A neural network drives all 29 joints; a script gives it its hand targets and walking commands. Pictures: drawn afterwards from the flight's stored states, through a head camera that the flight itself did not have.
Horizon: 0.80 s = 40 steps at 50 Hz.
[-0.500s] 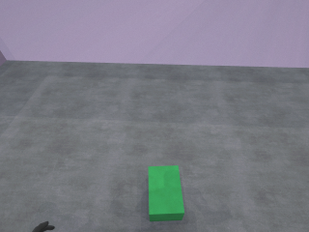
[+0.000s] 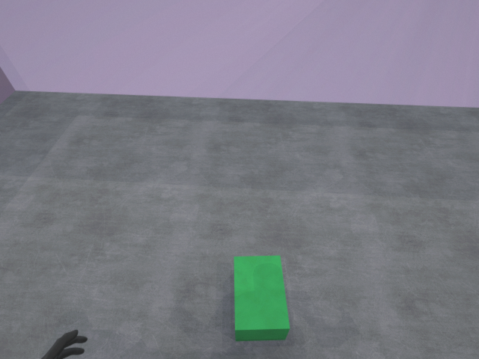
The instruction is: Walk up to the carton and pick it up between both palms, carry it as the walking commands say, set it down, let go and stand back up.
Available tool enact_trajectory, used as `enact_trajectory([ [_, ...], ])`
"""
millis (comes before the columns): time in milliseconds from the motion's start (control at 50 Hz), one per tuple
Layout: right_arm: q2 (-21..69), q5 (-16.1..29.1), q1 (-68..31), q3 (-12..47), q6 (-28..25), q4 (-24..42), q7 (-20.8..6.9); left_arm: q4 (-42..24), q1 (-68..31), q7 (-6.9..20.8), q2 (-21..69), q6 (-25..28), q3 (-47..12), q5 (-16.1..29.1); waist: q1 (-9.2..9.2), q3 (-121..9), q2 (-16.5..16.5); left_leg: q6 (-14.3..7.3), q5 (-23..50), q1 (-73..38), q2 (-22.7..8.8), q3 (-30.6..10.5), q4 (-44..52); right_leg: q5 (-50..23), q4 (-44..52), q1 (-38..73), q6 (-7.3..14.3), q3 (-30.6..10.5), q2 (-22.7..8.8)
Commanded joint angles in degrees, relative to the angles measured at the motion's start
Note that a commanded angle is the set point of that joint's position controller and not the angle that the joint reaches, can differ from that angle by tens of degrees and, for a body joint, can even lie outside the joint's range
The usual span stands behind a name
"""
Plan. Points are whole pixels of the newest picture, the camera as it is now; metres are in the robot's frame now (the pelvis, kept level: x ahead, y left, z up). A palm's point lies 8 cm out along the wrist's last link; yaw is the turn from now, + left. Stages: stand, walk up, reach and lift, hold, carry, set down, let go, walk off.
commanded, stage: walk up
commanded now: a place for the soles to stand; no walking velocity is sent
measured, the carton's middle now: (258, 296) +0.48 -0.05 -0.67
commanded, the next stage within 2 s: reach and lift in 1.80 s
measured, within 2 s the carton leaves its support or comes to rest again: neither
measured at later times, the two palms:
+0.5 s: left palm out of the picture +0.08 +0.30 -0.06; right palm out of the picture +0.03 -0.37 -0.07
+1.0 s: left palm out of the picture +0.07 +0.28 -0.06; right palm out of the picture +0.03 -0.39 -0.07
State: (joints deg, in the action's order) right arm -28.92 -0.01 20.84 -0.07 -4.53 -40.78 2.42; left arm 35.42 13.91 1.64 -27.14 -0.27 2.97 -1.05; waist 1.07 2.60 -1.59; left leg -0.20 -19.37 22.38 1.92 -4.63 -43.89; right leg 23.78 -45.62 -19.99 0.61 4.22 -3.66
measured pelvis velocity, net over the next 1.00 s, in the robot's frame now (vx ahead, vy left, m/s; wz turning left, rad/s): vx -0.05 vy -0.05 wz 0.00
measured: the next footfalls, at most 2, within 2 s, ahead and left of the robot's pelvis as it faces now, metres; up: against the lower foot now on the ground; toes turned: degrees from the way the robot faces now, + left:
left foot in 0.80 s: +0.01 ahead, +0.12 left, +0.00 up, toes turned -7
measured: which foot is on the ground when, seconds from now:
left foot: down 0.00-0.56, up 0.58-0.78, down 0.80-1.00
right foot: down 0.00-1.00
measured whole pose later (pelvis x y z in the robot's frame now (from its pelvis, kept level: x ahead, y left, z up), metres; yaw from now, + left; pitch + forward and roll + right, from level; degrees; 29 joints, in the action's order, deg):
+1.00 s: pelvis -0.05 -0.05 +0.00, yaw +0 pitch -3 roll +2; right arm -28.9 0.0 20.0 -0.1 -3.6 -40.8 3.4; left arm 35.4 14.5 2.0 -27.1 -1.5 3.0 -1.6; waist 1.1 4.7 -2.1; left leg -1.0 -27.0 21.0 1.7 -4.6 -47.3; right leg 21.9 -44.9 -20.3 3.4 5.2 -2.4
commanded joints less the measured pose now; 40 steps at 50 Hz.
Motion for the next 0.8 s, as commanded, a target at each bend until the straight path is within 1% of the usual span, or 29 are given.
enact_trajectory([
  [0, -15.3, -0.67, 3.14, -4.93, -1.55, -1.22, 1.23, -0.7, -5.43, -0.46, -10.15, -0.89, 3.58, 0.2, -1.56, -3.64, 4.12, -10.29, 29.29, -5.04, -11.54, -19.15, 8.44, -15.01, -4.27, -4.03, 3.37, -3.67, -1.65],
  [20, -16.38, -0.71, 4.32, -5.12, -1.18, -0.68, 1.55, -1.12, -4.92, -0.68, -9.03, -1.73, 3.37, 0.77, -1.63, -4.16, 7.2, -15.82, 34.65, -5.98, -17.19, -29.04, 11.27, -3.04, -9.25, -6.35, 1.65, -5.19, 1.53],
  [40, -16.94, -0.73, 4.41, -5.42, -1.0, -0.2, 1.91, -1.33, -5.43, -0.79, -9.14, -2.24, 3.64, 0.84, -1.78, -3.19, 8.97, -19.04, 37.8, -5.68, -20.34, -32.5, 12.95, 11.97, -14.83, -8.07, 1.48, -7.47, 1.57],
  [60, -16.55, -0.72, 3.21, -5.53, -0.94, 0.33, 2.34, -1.65, -5.52, -0.86, -8.95, -2.36, 3.85, 0.99, -1.32, -2.21, 7.43, -19.68, 39.45, -4.92, -20.1, -31.23, 11.55, 13.44, -16.99, -8.68, 1.83, -9.78, 0.49],
  [120, -15.0, -1.63, -0.02, -5.11, 0.08, 1.19, 2.81, -0.67, -2.69, -0.52, -8.55, -1.98, 4.41, 0.75, 0.18, 0.01, 8.24, -15.26, 30.85, -0.11, -14.88, -24.37, 10.22, 10.07, -5.62, -4.25, 2.28, -7.72, 0.7],
  [160, -13.5, -1.33, -1.33, -4.35, 0.8, 1.72, 2.28, 1.24, 1.8, -0.4, -8.26, -1.17, 4.76, -0.39, 2.41, -3.14, 8.53, -10.85, 21.66, 5.92, -10.77, -18.53, 6.72, 0.4, 10.69, 8.16, 3.38, -5.69, 2.43],
  [180, -10.8, -0.77, 0.43, -3.48, 0.97, 1.75, 2.01, 1.19, 2.47, -0.58, -10.86, -0.75, 5.32, -1.42, 2.49, -4.42, 3.82, -7.37, 13.54, 10.84, -7.56, -13.86, 2.83, 1.92, 17.36, 12.38, 5.75, -12.67, -2.83],
  [200, -9.48, -0.08, -1.14, -3.39, 0.98, 1.56, 2.09, 0.67, 0.42, -0.53, -15.56, -0.41, 5.83, -1.52, 2.95, -1.18, -8.49, -4.15, -0.42, 16.0, 1.09, -0.75, -7.6, 9.04, 26.95, 8.9, 9.48, -22.55, -14.75],
  [220, -10.46, -0.24, -2.87, -4.55, 1.35, 0.87, 2.62, -0.23, -2.5, -0.1, -14.84, -0.41, 5.54, -0.68, 2.38, 1.51, -8.5, -2.28, -13.67, 12.9, 1.52, 3.76, -16.04, 5.75, 29.47, 2.36, 13.53, -25.0, -20.86],
  [240, -11.09, -0.24, -1.39, -4.81, 1.33, -0.12, 2.62, -0.65, -3.57, -0.05, -13.6, -0.4, 5.21, -0.15, 1.25, 2.5, -4.57, -1.63, -13.56, 10.18, 0.14, 2.25, -18.25, -1.89, 26.48, 1.04, 14.81, -22.09, -19.7],
  [260, -10.08, 0.02, 1.35, -4.4, 1.2, -0.98, 2.08, -0.85, -4.52, -0.27, -11.76, -0.38, 4.52, -0.01, 0.09, 2.87, -4.67, -1.32, -11.75, 8.21, -0.95, 3.26, -15.52, -6.68, 23.34, 1.34, 14.32, -17.15, -16.38],
  [300, -9.12, 0.07, 3.81, -3.96, 0.39, -1.73, 1.41, -1.1, -3.96, -0.28, -11.32, -0.36, 3.99, -0.87, 0.31, 0.37, -9.01, -1.91, -9.49, 5.42, -1.26, 7.05, -6.25, -12.71, 18.9, 5.3, 12.5, -12.08, -12.8],
  [340, -9.3, -0.42, 5.01, -4.02, -0.34, -2.17, 1.04, -1.31, -3.82, 0.18, -11.33, -0.83, 3.73, -0.75, -0.3, -1.89, -7.74, -2.56, -3.92, -1.76, -0.01, 8.45, 2.69, -9.22, 14.39, 2.58, 10.61, -9.09, -11.2],
  [360, -9.75, -0.75, 5.78, -4.17, -0.74, -2.43, 1.24, -1.32, -4.85, 0.4, -10.93, -1.16, 3.55, -0.57, -1.31, -1.16, -7.07, -3.38, -1.29, -5.17, 0.31, 6.24, 7.28, -4.69, 12.14, -1.29, 9.14, -8.28, -10.2],
  [380, -11.18, -1.12, 6.13, -4.58, -1.05, -2.39, 1.47, -1.22, -5.3, 0.44, -10.27, -1.44, 3.54, -0.46, -2.05, 0.57, -4.17, -4.37, -0.68, -6.57, -1.26, -0.53, 10.27, 0.21, 9.07, -5.52, 7.08, -7.83, -8.5],
  [400, -14.59, -1.76, 4.89, -5.33, -1.32, -1.62, 1.74, -1.52, -5.49, 0.38, -8.43, -1.64, 3.48, -0.24, -1.24, 2.05, 5.44, -7.5, -2.84, -5.19, -9.65, -17.98, 15.47, 4.55, 0.79, -10.24, 4.1, -5.69, -4.1],
  [420, -17.98, -2.2, 1.54, -5.94, -1.41, 0.44, 2.05, -1.09, -5.09, 0.32, -9.12, -2.03, 4.06, 0.43, -0.86, 2.18, 10.81, -13.77, -8.6, 1.83, -17.78, -35.87, 22.1, 10.2, -5.75, -9.75, 1.77, -6.82, 0.87],
  [440, -18.56, -1.95, 0.27, -6.29, -1.11, 0.96, 2.08, -0.55, -5.33, 0.26, -10.96, -2.26, 4.7, 0.54, -0.87, 3.2, 8.49, -16.74, -11.76, 7.49, -19.39, -37.42, 24.3, 11.3, -11.42, -5.22, 1.43, -9.53, 0.98],
  [480, -17.07, -2.32, -3.66, -5.91, -0.76, 1.49, 2.2, 0.55, -2.81, 0.55, -9.99, -1.8, 4.88, 0.53, 1.45, 4.58, 6.13, -15.43, -12.06, 9.76, -15.71, -29.64, 20.15, 7.55, -5.73, -2.57, 1.77, -9.01, 0.22],
  [520, -13.77, -1.95, -3.04, -4.91, 0.12, 0.92, 1.49, 1.91, 1.57, 0.53, -10.1, -0.46, 5.38, -0.75, 2.69, 0.81, 5.77, -9.68, -9.41, 12.92, -9.37, -18.43, 13.95, 4.39, 9.6, 9.01, 3.63, -7.25, 1.0],
  [540, -10.84, -1.43, -0.79, -4.04, 0.41, 0.8, 1.25, 1.83, 2.72, 0.35, -12.97, -0.01, 5.89, -1.63, 2.99, -0.9, -2.46, -6.1, -12.96, 17.71, -4.29, -11.95, 7.92, 13.2, 17.48, 12.17, 5.61, -15.9, -5.07],
  [560, -9.94, -0.8, -2.13, -4.1, 0.57, 0.47, 1.51, 1.28, 2.3, 0.31, -15.66, 0.31, 6.09, -1.59, 3.5, 1.25, -10.21, -3.58, -11.99, 17.55, 2.45, 0.28, -4.68, 25.45, 29.72, 8.05, 7.88, -26.1, -14.23],
  [580, -10.34, -0.65, -2.42, -4.49, 0.78, -0.6, 1.68, 0.18, -0.1, 0.25, -15.41, 0.5, 5.97, -1.05, 3.23, 3.65, -7.31, -1.93, -11.52, 15.47, 1.23, 1.59, -12.28, 22.28, 32.54, 4.04, 9.85, -29.74, -19.36],
  [600, -11.02, -0.45, 0.09, -4.71, 0.84, -1.88, 1.55, -0.35, -1.53, 0.18, -14.16, 0.54, 5.82, -0.52, 1.85, 3.76, -3.77, -1.52, -10.26, 12.77, -0.28, 0.56, -13.53, 16.5, 30.66, 3.2, 10.86, -26.13, -18.08],
  [640, -10.04, -0.53, 4.03, -4.32, 0.63, -2.87, 0.89, -0.79, -2.58, 0.05, -12.27, 0.41, 5.0, -0.78, 0.54, 1.69, -5.68, -1.32, -8.81, 8.28, -1.91, 3.89, -8.11, 7.48, 25.58, 5.49, 10.89, -16.65, -12.95],
  [680, -9.39, -0.38, 4.42, -4.05, 0.07, -2.8, 0.53, -1.17, -0.95, 0.36, -11.93, 0.17, 4.8, -1.31, 1.49, -1.79, -8.02, -1.58, -8.9, 5.08, -1.23, 6.82, -3.23, -1.39, 21.79, 8.61, 11.07, -13.37, -11.89],
  [720, -9.09, -0.56, 5.23, -3.89, -0.54, -2.73, 0.71, -1.41, -1.94, 0.72, -11.57, -0.26, 4.3, -0.71, 0.18, -2.97, -6.72, -2.39, -1.66, -2.92, -0.53, 7.52, 5.29, -1.5, 17.35, 3.95, 10.05, -9.86, -10.92],
  [760, -10.8, -1.33, 6.39, -4.31, -1.18, -2.96, 1.22, -1.53, -3.29, 0.81, -10.44, -0.76, 4.01, -0.43, -1.48, -1.39, -3.77, -4.1, -0.15, -7.49, -0.74, 1.14, 10.61, 3.54, 12.33, -3.29, 7.12, -8.4, -8.64],
  [780, -13.55, -1.83, 5.65, -4.94, -1.38, -2.21, 1.42, -1.78, -3.68, 0.75, -8.64, -0.89, 3.67, -0.27, -1.22, -0.21, 2.85, -6.59, -2.2, -7.27, -7.44, -12.76, 13.61, 5.77, 5.89, -8.25, 4.69, -6.61, -5.23],
])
